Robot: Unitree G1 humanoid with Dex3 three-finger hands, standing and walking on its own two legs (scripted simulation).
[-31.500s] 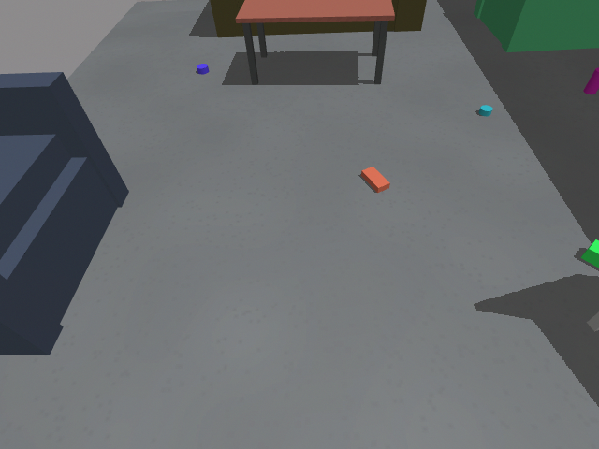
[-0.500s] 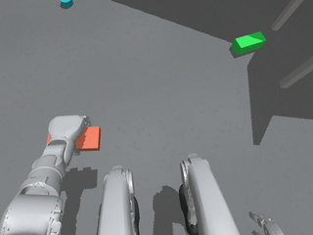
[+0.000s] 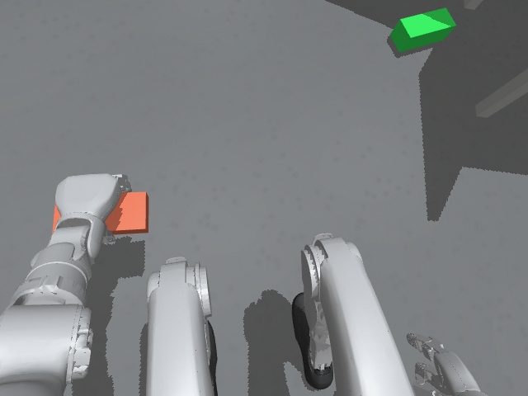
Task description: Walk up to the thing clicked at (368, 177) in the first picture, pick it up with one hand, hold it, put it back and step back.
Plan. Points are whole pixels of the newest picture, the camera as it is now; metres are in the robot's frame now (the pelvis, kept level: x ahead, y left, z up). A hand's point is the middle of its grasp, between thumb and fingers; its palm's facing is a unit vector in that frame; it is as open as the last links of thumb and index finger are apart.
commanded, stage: crouch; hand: left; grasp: from above
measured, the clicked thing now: (103, 214) +0.42 +0.26 -0.21
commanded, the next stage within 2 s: lower in 0.46 s
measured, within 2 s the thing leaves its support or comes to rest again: rests again in 1.64 s
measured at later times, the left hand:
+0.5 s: hand (112, 218) +0.42 +0.25 -0.23, palm faces -0.47 -0.02 -0.88, open 9.5 cm
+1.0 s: hand (123, 223) +0.42 +0.25 -0.28, palm faces -0.48 -0.04 -0.88, open 9.5 cm
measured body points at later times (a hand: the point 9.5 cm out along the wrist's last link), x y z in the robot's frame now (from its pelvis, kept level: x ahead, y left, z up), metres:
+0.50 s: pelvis -0.01 +0.00 -0.05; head +0.22 +0.04 +0.33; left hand +0.44 +0.25 -0.18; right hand +0.05 -0.28 -0.17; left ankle +0.07 +0.12 -0.36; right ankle +0.09 -0.14 -0.36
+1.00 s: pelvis +0.00 +0.00 -0.09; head +0.23 +0.06 +0.29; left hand +0.44 +0.25 -0.23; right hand +0.06 -0.28 -0.19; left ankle +0.07 +0.12 -0.36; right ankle +0.09 -0.14 -0.36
